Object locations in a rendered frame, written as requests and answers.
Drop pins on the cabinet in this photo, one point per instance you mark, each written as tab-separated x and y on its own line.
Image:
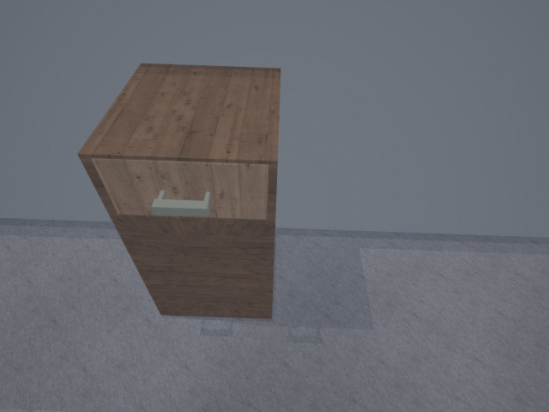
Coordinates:
196	266

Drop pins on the drawer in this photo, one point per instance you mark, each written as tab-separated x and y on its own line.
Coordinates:
238	190

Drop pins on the handle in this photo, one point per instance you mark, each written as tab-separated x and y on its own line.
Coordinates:
163	206

